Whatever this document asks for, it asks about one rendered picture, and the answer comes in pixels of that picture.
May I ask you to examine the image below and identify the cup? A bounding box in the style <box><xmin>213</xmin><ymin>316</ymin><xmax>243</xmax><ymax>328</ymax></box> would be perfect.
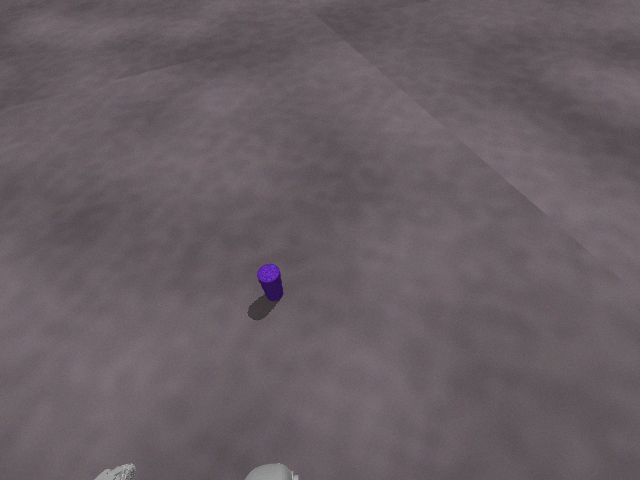
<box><xmin>257</xmin><ymin>264</ymin><xmax>283</xmax><ymax>301</ymax></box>

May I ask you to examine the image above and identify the left robot hand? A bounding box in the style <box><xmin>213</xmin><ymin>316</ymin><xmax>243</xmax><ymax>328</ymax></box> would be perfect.
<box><xmin>94</xmin><ymin>463</ymin><xmax>136</xmax><ymax>480</ymax></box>

